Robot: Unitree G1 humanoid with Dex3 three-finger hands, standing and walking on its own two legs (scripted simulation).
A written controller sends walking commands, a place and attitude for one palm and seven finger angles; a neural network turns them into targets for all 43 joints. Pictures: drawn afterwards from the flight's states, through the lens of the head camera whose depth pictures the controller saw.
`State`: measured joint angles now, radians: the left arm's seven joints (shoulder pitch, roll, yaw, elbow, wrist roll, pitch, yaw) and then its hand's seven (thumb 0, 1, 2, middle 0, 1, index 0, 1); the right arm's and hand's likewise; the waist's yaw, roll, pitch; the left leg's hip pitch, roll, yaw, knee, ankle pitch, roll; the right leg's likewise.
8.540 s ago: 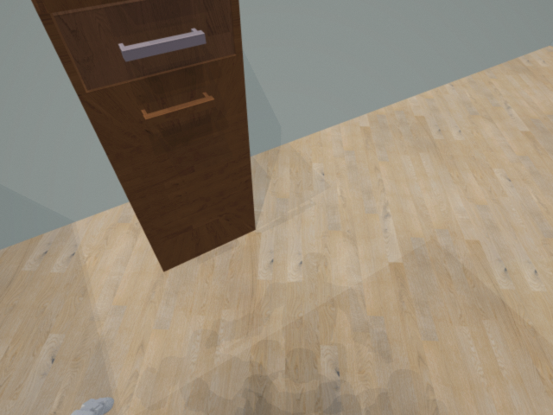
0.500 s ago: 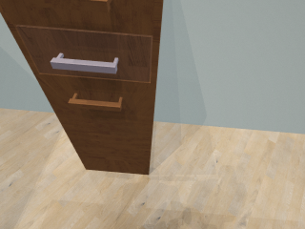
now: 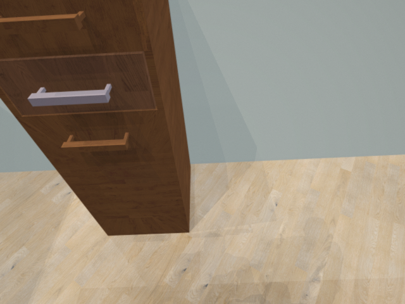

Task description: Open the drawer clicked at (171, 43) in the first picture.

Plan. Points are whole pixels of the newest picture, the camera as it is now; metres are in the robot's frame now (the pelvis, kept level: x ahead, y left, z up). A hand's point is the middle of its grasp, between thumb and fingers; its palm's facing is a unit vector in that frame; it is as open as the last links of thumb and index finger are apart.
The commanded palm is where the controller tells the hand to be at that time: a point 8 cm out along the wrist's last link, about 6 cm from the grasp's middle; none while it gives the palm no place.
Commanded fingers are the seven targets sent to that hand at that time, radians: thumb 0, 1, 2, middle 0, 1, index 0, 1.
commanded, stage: come to a stop and stand still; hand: left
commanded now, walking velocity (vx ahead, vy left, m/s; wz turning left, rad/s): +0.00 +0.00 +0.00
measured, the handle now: (72, 93) +0.57 +0.36 +0.13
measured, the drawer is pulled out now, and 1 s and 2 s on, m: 0.00 0.00 0.00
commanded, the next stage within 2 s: look again from close up in 1.10 s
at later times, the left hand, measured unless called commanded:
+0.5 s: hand out of the picture -0.06 +0.15 -0.17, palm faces +0.09 -0.98 -0.16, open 7.4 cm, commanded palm none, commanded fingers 0.00 0.90 0.90 -0.20 -0.30 -0.20 -0.30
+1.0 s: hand out of the picture -0.02 +0.19 -0.17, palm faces +0.06 -0.98 -0.17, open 7.4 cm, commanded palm none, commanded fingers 0.00 0.90 0.90 -0.20 -0.30 -0.20 -0.30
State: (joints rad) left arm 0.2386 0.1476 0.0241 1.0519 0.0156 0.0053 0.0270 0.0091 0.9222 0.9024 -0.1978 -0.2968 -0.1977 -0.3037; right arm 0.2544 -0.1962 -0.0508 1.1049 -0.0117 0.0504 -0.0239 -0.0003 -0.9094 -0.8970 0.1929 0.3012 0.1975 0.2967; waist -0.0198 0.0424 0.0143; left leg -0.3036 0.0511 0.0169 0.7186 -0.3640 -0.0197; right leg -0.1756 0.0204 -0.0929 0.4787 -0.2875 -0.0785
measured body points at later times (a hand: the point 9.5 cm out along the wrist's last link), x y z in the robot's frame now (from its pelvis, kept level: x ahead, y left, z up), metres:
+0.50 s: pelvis -0.02 +0.00 +0.00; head -0.02 -0.01 +0.45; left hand -0.06 +0.20 -0.16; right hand -0.04 -0.21 -0.16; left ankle -0.03 +0.14 -0.74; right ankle -0.01 -0.07 -0.74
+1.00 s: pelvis -0.01 +0.03 +0.01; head -0.01 +0.02 +0.46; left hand -0.02 +0.24 -0.16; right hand -0.04 -0.17 -0.16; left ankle -0.03 +0.14 -0.74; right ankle -0.01 -0.06 -0.74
